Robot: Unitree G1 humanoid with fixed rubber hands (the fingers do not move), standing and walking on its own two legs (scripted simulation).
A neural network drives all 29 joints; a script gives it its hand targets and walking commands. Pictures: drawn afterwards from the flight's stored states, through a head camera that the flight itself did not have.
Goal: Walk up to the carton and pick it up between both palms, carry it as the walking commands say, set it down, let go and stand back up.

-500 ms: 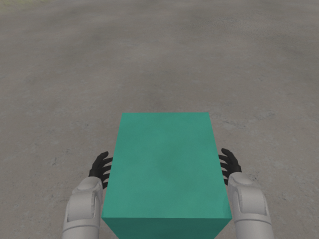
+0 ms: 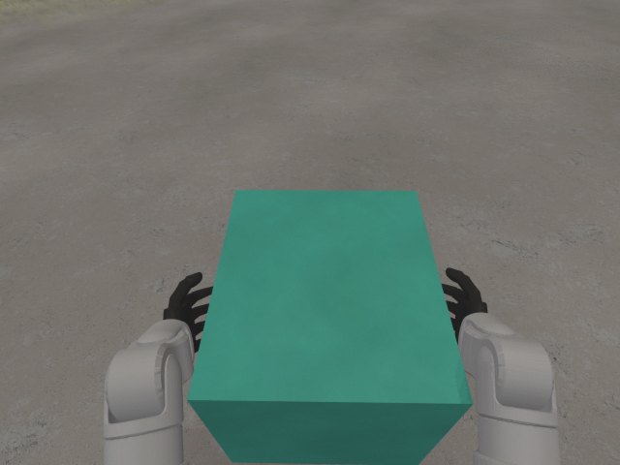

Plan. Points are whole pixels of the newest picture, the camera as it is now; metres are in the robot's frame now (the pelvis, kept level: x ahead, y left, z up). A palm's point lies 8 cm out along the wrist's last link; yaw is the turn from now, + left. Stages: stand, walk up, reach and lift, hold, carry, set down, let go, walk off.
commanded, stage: carry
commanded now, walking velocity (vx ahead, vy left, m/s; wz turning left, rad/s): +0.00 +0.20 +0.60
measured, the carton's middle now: (325, 325) +0.31 -0.01 +0.04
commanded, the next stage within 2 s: none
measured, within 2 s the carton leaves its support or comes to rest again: neither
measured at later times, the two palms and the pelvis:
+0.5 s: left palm out of the picture +0.12 +0.33 +0.09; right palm (331, 383) +0.21 -0.01 +0.08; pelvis -0.08 +0.11 +0.01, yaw +15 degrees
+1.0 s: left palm out of the picture -0.07 +0.52 +0.09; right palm out of the picture +0.12 +0.23 +0.07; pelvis -0.19 +0.24 +0.00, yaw +32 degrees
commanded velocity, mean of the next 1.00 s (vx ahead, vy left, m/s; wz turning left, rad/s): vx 0.00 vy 0.20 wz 0.60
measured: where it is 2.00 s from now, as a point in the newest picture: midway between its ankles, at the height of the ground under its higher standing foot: outside the picture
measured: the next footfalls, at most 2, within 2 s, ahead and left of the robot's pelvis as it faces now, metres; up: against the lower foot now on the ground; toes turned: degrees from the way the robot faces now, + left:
left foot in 0.14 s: +0.05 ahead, +0.16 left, +0.00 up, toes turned +11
right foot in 0.42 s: +0.01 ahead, +0.00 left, +0.00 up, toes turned +3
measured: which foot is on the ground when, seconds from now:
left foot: up 0.00-0.12, down 0.14-0.44, up 0.46-0.68, down 0.70-1.00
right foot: down 0.00-0.16, up 0.18-0.40, down 0.42-0.72, up 0.74-0.96, down 0.98-1.00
